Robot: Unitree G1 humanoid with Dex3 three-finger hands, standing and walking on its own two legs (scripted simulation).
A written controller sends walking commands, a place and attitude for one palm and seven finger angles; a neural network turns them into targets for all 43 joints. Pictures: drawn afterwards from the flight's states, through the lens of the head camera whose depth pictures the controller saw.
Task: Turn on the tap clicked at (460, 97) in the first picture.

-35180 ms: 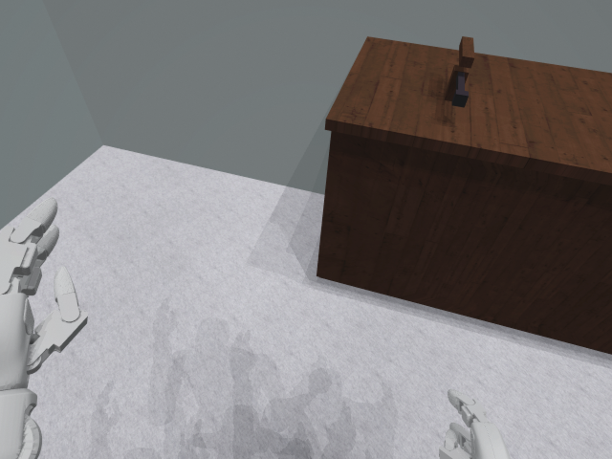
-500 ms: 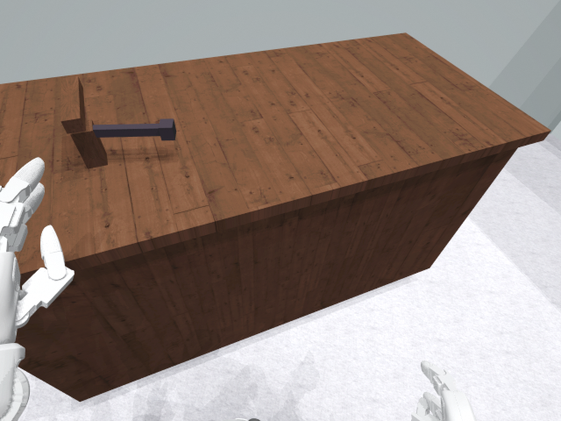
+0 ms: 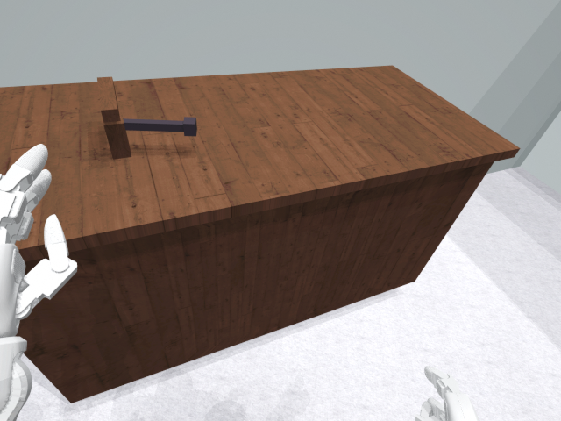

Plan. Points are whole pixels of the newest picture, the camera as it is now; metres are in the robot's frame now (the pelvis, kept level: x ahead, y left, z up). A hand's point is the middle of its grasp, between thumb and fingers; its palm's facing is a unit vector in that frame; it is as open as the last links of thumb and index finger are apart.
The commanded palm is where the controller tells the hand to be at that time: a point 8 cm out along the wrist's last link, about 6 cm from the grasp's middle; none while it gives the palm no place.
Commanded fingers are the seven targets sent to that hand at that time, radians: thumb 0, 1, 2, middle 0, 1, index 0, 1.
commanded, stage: step back with the hand held close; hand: left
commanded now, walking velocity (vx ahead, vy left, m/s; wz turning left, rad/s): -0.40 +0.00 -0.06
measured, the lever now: (190, 126) +0.63 +0.24 +0.10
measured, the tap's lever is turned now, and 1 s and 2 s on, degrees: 74 74 74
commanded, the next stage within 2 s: stop stepping back and stand still in 0.04 s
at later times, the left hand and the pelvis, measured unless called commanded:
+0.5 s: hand out of the picture +0.11 +0.29 +0.18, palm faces +0.42 -0.89 -0.19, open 7.4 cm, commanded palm +0.05 +0.32 +0.19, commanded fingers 0.00 0.90 0.90 -0.20 -0.30 -0.20 -0.30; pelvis -0.12 +0.05 +0.00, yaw -2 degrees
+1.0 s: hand out of the picture +0.07 +0.28 +0.18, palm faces +0.39 -0.87 -0.29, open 7.5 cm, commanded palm +0.02 +0.33 +0.19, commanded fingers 0.00 0.90 0.90 -0.20 -0.30 -0.20 -0.30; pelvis -0.15 +0.05 +0.01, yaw -1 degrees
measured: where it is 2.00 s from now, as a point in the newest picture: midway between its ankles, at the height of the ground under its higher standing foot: outside the picture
